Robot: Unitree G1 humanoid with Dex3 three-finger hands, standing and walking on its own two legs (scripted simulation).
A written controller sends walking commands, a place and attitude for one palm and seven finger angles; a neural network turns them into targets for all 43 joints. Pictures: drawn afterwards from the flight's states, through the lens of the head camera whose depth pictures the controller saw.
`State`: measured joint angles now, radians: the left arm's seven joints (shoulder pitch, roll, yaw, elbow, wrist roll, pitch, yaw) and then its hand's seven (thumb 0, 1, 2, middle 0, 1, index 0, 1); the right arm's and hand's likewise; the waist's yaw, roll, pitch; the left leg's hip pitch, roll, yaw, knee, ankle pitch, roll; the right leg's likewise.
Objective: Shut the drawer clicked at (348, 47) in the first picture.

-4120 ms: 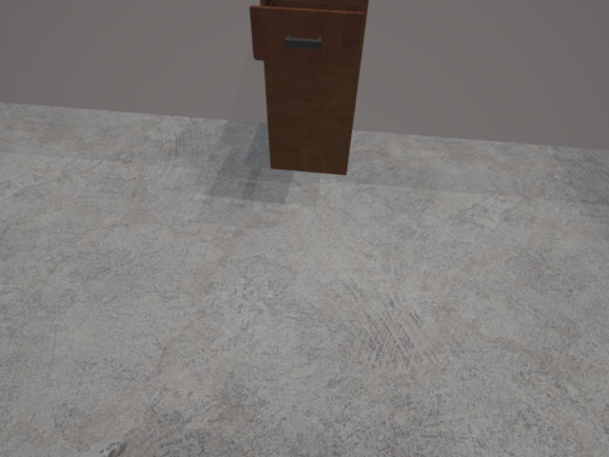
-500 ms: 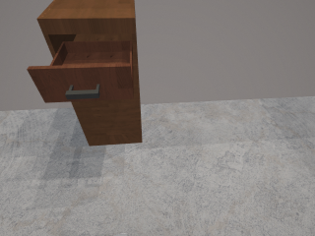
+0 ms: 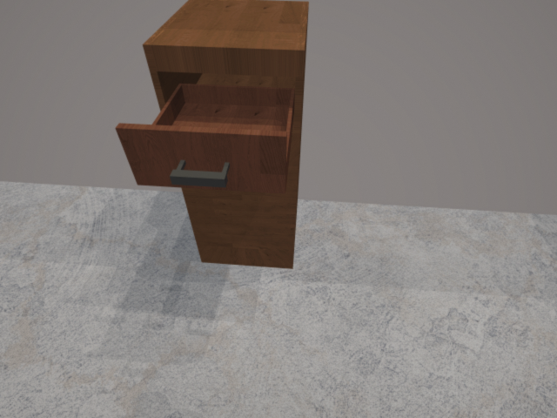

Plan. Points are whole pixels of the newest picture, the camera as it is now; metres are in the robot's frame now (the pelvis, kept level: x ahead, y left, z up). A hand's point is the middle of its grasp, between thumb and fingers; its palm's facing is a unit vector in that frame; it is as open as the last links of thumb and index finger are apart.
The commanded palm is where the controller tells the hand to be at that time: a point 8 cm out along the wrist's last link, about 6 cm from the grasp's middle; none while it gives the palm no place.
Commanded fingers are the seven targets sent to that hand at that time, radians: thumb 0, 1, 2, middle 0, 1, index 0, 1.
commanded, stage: take the last steps up to it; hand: left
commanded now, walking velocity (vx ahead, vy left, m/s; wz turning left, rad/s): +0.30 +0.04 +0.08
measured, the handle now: (201, 172) +0.59 +0.22 +0.01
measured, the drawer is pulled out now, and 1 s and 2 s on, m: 0.28 0.28 0.28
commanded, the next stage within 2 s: come to a stop and stand still in 0.74 s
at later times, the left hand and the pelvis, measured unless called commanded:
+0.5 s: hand out of the picture +0.12 +0.26 -0.17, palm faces +0.07 -0.98 -0.17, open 7.4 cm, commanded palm none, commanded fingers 0.00 0.90 0.90 -0.20 -0.30 -0.20 -0.30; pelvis +0.12 +0.08 +0.01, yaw +1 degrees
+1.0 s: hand (192, 322) +0.33 +0.21 -0.16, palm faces +0.06 -0.97 -0.22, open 7.1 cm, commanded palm none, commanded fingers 0.00 0.90 0.90 -0.20 -0.30 -0.20 -0.30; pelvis +0.24 +0.03 +0.00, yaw +1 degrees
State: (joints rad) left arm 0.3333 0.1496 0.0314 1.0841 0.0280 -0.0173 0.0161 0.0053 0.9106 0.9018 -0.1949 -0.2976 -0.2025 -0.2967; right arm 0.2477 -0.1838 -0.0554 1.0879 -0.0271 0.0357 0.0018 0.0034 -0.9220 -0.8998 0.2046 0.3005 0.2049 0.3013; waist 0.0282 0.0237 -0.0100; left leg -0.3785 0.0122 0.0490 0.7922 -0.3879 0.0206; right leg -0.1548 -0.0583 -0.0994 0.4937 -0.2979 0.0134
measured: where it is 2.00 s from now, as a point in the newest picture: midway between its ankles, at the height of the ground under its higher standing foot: outside the picture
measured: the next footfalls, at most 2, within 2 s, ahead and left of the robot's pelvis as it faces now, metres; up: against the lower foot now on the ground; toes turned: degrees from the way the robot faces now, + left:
left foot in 0.26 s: +0.14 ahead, +0.16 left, +0.00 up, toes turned +10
right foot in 0.80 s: +0.33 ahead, -0.07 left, +0.00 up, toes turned -7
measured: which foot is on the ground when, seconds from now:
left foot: up 0.00-0.24, down 0.26-0.82, up 0.84-1.00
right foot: down 0.00-0.28, up 0.30-0.78, down 0.80-1.00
